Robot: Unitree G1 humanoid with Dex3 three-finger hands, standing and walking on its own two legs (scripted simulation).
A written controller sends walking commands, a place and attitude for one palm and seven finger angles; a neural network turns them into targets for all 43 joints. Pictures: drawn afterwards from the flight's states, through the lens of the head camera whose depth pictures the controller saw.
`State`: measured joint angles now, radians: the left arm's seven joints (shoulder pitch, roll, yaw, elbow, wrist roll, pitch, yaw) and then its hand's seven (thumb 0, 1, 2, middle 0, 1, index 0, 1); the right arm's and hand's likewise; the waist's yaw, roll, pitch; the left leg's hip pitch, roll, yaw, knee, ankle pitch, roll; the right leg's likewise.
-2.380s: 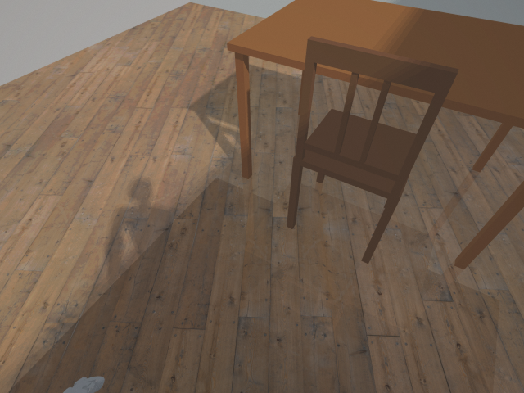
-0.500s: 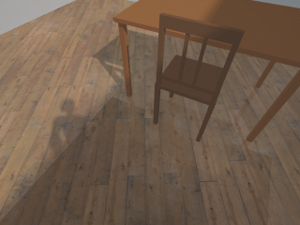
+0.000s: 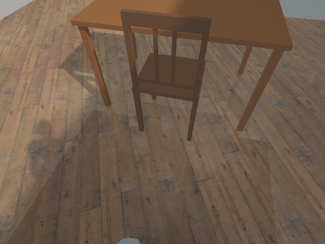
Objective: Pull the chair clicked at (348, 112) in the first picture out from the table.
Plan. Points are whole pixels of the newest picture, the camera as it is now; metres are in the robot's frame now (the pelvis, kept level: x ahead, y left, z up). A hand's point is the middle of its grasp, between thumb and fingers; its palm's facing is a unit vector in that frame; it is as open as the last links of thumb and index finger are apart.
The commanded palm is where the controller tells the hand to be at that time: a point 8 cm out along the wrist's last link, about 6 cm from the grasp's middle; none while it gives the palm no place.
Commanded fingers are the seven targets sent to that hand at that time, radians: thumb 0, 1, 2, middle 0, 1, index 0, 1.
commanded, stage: turn to face it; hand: left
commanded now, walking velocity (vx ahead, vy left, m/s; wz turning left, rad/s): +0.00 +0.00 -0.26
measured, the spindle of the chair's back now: (156, 56) +0.95 +0.12 -0.10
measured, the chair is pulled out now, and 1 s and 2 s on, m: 0.00 0.00 0.00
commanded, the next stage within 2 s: take the last steps up to it in 0.14 s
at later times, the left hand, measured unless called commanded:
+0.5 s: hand out of the picture +0.10 +0.23 -0.17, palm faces -0.17 -0.97 -0.18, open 7.4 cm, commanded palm none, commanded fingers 0.00 0.90 0.90 -0.20 -0.30 -0.20 -0.30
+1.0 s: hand out of the picture +0.11 +0.20 -0.19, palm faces -0.06 -0.98 -0.17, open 7.3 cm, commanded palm none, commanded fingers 0.00 0.90 0.90 -0.20 -0.30 -0.20 -0.30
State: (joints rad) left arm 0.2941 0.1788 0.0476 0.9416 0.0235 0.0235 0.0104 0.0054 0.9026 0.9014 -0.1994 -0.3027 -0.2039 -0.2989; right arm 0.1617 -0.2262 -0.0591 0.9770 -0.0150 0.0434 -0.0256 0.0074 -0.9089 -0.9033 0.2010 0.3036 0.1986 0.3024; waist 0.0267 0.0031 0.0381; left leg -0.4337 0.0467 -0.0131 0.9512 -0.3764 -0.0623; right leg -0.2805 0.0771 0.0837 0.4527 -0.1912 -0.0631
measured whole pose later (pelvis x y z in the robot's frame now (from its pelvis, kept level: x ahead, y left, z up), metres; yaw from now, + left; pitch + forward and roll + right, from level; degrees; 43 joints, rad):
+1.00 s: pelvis +0.15 +0.03 -0.01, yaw -8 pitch -1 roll -2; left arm 0.43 0.15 0.04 1.14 0.03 -0.06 0.02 0.00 0.92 0.90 -0.20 -0.30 -0.20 -0.30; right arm 0.21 -0.18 -0.06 1.02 -0.02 -0.02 0.04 0.01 -0.91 -0.90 0.20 0.30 0.19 0.30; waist 0.02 0.00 0.02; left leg -0.50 0.11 0.11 0.71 -0.22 0.00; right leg 0.04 -0.05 -0.13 0.36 -0.38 0.05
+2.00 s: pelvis +0.47 +0.01 -0.01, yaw -11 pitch +0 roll -1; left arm 0.26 0.15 0.03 1.08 0.01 0.03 0.05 0.00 0.91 0.90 -0.20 -0.30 -0.20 -0.30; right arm 0.13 -0.13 -0.03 1.04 -0.02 0.00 -0.04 0.01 -0.92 -0.90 0.20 0.30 0.20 0.30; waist 0.03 -0.05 0.09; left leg -0.32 0.05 0.10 0.52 -0.19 0.03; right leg -0.26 -0.02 -0.05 0.80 -0.55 0.02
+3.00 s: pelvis +0.41 -0.02 +0.00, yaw -11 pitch -1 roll +0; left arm 0.31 0.11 0.01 1.16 0.01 -0.01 0.03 0.00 0.91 0.90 -0.19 -0.30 -0.20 -0.30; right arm 0.29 -0.12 0.00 1.16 -0.01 0.00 -0.04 0.01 -0.91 -0.90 0.20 0.30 0.20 0.30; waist 0.01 0.00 0.03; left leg -0.14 0.01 0.02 0.37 -0.22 -0.01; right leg -0.18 0.00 -0.04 0.40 -0.21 -0.02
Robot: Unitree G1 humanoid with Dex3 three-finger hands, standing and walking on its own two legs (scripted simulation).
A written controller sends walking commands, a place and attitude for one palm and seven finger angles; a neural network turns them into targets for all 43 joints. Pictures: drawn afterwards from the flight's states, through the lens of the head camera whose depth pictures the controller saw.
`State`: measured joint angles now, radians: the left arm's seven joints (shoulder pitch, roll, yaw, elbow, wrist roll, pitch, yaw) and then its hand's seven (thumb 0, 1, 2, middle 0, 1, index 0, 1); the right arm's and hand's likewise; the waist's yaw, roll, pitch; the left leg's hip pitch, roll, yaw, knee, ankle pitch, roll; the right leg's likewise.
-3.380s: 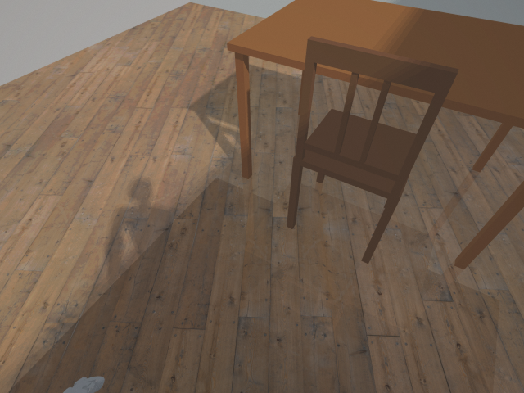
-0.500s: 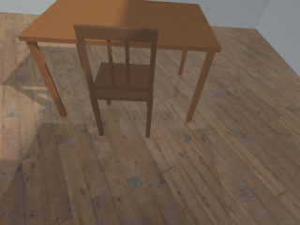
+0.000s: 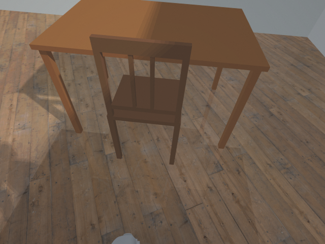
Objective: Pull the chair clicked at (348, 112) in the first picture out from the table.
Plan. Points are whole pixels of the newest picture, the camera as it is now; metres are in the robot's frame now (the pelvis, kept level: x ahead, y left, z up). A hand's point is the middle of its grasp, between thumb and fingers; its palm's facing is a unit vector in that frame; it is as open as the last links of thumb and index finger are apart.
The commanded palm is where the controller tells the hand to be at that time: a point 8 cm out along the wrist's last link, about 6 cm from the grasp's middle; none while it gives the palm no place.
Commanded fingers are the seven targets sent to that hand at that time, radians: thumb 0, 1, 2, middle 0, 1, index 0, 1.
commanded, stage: take the last steps up to it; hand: left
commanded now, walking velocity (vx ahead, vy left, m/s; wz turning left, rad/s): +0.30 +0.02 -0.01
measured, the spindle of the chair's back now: (132, 82) +0.78 +0.20 -0.09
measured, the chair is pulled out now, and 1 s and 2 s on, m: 0.00 0.00 0.00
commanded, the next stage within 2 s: come to a stop and stand still in 0.60 s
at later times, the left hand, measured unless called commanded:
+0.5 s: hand (102, 205) +0.25 +0.20 -0.16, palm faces -0.01 -0.97 -0.23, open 7.3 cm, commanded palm none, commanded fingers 0.00 0.90 0.90 -0.20 -0.30 -0.20 -0.30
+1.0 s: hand (113, 188) +0.32 +0.19 -0.18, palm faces +0.03 -0.99 -0.15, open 7.4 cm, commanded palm none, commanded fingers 0.00 0.90 0.90 -0.20 -0.30 -0.20 -0.30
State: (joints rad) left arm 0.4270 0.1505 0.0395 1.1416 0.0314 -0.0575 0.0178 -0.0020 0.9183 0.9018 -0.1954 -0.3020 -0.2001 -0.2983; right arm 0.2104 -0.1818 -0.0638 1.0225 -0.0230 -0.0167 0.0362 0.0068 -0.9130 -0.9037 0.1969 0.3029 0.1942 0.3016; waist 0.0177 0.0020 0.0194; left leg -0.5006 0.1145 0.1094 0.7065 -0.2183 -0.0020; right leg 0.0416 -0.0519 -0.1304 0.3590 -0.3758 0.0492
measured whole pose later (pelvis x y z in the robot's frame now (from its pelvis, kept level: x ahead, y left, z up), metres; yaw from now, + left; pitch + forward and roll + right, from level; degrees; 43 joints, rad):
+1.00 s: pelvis +0.31 +0.03 +0.00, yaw -3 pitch +0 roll -1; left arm 0.26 0.15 0.03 1.08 0.01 0.03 0.05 0.00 0.91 0.90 -0.20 -0.30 -0.20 -0.30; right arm 0.13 -0.13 -0.03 1.04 -0.02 0.00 -0.04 0.01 -0.92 -0.90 0.20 0.30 0.20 0.30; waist 0.03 -0.05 0.09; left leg -0.32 0.05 0.10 0.52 -0.19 0.03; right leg -0.26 -0.02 -0.05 0.80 -0.55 0.02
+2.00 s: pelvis +0.26 -0.02 +0.01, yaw -3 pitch -1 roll +0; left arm 0.31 0.11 0.01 1.16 0.01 -0.01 0.03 0.00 0.91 0.90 -0.19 -0.30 -0.20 -0.30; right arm 0.29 -0.12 0.00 1.16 -0.01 0.00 -0.04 0.01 -0.91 -0.90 0.20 0.30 0.20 0.30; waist 0.01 0.00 0.03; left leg -0.14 0.01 0.02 0.37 -0.22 -0.01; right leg -0.18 0.00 -0.04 0.40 -0.21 -0.02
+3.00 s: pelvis +0.24 +0.02 +0.01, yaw -2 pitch -2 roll +0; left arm 0.37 0.12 -0.01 1.11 0.02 -0.01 0.04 0.00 0.91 0.90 -0.19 -0.30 -0.20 -0.30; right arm 0.30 -0.12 0.01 1.13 -0.01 -0.02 -0.02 0.01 -0.91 -0.90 0.20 0.30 0.20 0.30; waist 0.00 -0.02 0.02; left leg -0.19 -0.04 0.03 0.45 -0.23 0.04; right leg -0.21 -0.06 -0.03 0.44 -0.20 0.04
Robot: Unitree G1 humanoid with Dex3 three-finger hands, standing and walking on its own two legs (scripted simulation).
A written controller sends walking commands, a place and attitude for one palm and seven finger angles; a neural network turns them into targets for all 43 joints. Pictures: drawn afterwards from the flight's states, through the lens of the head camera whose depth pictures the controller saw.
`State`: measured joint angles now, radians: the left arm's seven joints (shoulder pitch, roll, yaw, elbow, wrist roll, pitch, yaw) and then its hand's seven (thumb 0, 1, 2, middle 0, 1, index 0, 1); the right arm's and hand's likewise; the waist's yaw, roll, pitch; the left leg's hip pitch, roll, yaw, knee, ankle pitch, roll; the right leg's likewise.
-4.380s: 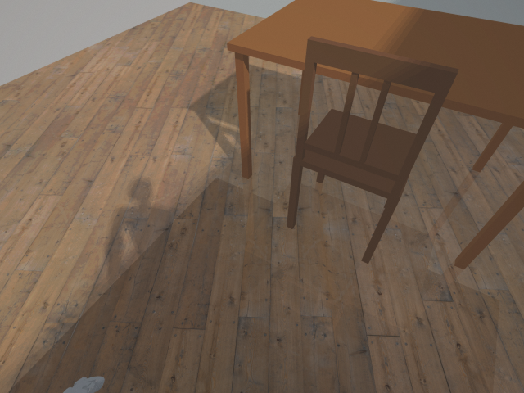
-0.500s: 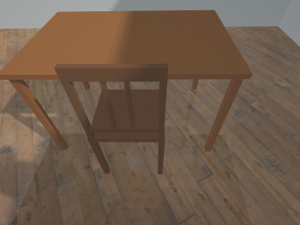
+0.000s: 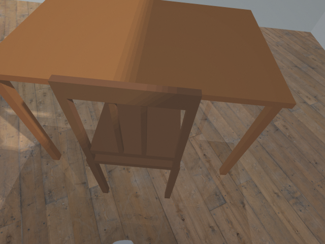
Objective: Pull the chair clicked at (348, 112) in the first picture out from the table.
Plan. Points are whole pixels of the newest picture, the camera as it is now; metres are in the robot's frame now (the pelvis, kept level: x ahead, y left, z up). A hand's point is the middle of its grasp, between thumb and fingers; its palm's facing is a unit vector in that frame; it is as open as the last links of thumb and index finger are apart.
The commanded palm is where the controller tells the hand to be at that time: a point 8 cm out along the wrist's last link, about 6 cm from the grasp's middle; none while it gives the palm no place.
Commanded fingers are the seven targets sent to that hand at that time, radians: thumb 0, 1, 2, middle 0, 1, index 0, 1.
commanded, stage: come to a stop and stand still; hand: left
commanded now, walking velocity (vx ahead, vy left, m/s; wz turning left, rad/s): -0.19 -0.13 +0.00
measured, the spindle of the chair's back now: (117, 129) +0.46 +0.19 -0.09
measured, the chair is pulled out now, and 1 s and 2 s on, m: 0.00 0.00 0.00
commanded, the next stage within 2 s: look again from close up in 0.90 s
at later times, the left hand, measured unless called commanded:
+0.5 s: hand out of the picture -0.01 +0.13 -0.17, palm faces +0.04 -0.98 -0.21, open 7.3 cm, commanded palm none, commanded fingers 0.00 0.90 0.90 -0.20 -0.30 -0.20 -0.30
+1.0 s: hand out of the picture -0.08 +0.11 -0.17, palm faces +0.06 -0.98 -0.17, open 7.4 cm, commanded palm none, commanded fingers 0.00 0.90 0.90 -0.20 -0.30 -0.20 -0.30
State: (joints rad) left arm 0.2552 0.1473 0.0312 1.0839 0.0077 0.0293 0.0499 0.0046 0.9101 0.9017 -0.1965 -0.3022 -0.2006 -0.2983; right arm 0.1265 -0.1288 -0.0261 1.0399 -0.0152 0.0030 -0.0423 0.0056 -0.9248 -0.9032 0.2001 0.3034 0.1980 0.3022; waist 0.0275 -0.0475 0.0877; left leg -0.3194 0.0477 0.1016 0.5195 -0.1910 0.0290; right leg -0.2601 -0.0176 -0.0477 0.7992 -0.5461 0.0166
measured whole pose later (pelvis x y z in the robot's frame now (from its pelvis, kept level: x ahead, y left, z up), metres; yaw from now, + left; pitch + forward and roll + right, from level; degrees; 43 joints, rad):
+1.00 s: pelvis -0.05 -0.05 +0.01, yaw +0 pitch -1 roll +0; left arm 0.31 0.11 0.01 1.16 0.01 -0.01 0.03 0.00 0.91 0.90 -0.19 -0.30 -0.20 -0.30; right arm 0.29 -0.12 0.00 1.16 -0.01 0.00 -0.04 0.01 -0.91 -0.90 0.20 0.30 0.20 0.30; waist 0.01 0.00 0.03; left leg -0.14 0.01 0.02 0.37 -0.22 -0.01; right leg -0.18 0.00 -0.04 0.40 -0.21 -0.02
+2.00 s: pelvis -0.07 -0.01 +0.01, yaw +1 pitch -2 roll +0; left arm 0.37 0.12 -0.01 1.11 0.02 -0.01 0.04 0.00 0.91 0.90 -0.19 -0.30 -0.20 -0.30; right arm 0.30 -0.12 0.01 1.13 -0.01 -0.02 -0.02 0.01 -0.91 -0.90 0.20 0.30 0.20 0.30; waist 0.00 -0.02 0.02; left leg -0.19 -0.04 0.03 0.45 -0.23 0.04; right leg -0.21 -0.06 -0.03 0.44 -0.20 0.04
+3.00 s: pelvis -0.06 -0.02 +0.01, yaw +0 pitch -1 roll +0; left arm 0.37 0.11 -0.01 1.10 0.01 -0.02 0.04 0.00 0.91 0.90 -0.19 -0.30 -0.20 -0.30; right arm 0.31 -0.10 0.01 1.15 -0.01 -0.02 -0.03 0.01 -0.91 -0.90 0.20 0.30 0.20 0.30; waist 0.00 -0.03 0.02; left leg -0.17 -0.03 0.03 0.43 -0.24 0.03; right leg -0.20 -0.04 -0.03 0.43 -0.21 0.03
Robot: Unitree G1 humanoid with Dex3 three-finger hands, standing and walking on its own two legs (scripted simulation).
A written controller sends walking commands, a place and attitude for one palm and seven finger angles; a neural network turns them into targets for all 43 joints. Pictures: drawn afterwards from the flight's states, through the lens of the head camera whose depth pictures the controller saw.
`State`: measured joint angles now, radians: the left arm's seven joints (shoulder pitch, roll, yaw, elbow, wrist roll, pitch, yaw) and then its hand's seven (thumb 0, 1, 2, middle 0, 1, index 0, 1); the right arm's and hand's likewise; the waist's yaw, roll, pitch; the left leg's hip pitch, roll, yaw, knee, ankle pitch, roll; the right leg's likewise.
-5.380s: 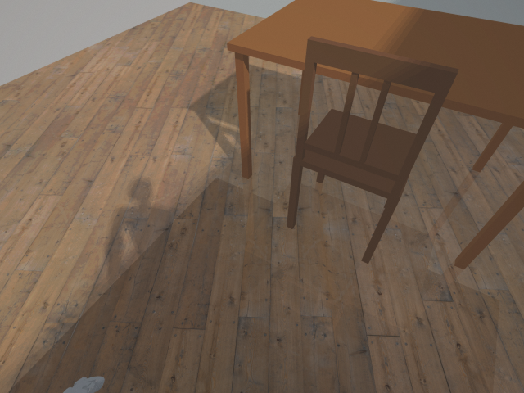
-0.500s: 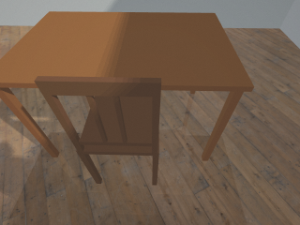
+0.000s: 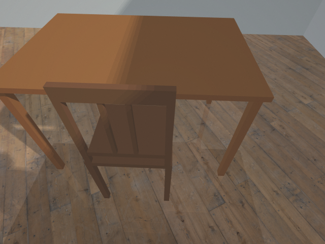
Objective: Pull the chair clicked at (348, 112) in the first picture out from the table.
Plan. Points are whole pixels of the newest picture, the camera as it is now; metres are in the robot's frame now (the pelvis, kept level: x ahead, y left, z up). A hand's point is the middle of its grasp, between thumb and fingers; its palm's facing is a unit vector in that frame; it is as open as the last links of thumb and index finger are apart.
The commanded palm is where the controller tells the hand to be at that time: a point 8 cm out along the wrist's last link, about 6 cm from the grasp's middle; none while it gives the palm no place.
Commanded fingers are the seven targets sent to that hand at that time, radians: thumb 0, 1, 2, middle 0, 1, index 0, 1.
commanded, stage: look again from close up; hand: left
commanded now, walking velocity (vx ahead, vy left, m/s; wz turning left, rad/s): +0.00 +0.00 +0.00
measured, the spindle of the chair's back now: (108, 130) +0.51 +0.24 -0.10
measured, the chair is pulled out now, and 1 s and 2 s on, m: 0.00 0.00 0.00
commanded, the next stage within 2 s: none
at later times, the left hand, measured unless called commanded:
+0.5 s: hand out of the picture -0.01 +0.20 -0.18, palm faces +0.04 -0.98 -0.19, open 7.4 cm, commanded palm none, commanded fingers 0.00 0.90 0.90 -0.20 -0.30 -0.20 -0.30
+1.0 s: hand out of the picture -0.06 +0.19 -0.18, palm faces +0.06 -0.99 -0.14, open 7.4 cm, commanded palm none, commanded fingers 0.00 0.90 0.90 -0.20 -0.30 -0.20 -0.30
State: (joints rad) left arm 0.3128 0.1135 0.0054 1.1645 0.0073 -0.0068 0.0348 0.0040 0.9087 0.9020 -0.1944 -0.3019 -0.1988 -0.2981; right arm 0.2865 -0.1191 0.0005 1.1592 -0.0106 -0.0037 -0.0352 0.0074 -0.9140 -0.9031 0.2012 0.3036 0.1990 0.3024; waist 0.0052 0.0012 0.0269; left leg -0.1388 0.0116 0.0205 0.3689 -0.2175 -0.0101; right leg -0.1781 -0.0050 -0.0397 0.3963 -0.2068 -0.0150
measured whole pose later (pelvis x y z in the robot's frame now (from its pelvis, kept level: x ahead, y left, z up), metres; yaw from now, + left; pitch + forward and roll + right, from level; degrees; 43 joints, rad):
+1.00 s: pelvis -0.02 +0.04 +0.00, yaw +1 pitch -2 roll +0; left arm 0.37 0.12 -0.01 1.11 0.02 -0.01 0.04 0.00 0.91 0.90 -0.19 -0.30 -0.20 -0.30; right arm 0.30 -0.12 0.01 1.13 -0.01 -0.02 -0.02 0.01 -0.91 -0.90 0.20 0.30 0.20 0.30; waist 0.00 -0.02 0.02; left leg -0.19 -0.04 0.03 0.45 -0.23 0.04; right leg -0.21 -0.06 -0.03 0.44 -0.20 0.04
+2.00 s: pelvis -0.01 +0.03 +0.00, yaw +0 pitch -1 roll +0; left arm 0.37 0.11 -0.01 1.10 0.01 -0.02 0.04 0.00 0.91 0.90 -0.19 -0.30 -0.20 -0.30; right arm 0.31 -0.10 0.01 1.15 -0.01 -0.02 -0.03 0.01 -0.91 -0.90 0.20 0.30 0.20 0.30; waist 0.00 -0.03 0.02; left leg -0.17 -0.03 0.03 0.43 -0.24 0.03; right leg -0.20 -0.04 -0.03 0.43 -0.21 0.03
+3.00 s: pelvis +0.01 +0.02 +0.00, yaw +0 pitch -1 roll +0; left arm 0.36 0.10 0.00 1.11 0.01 -0.03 0.04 0.00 0.91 0.90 -0.19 -0.30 -0.20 -0.30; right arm 0.31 -0.10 0.02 1.16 -0.01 -0.02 -0.03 0.01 -0.92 -0.90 0.20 0.30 0.20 0.30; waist 0.01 -0.02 0.02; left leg -0.14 -0.01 0.02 0.41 -0.25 0.02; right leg -0.18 -0.03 -0.03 0.42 -0.23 0.01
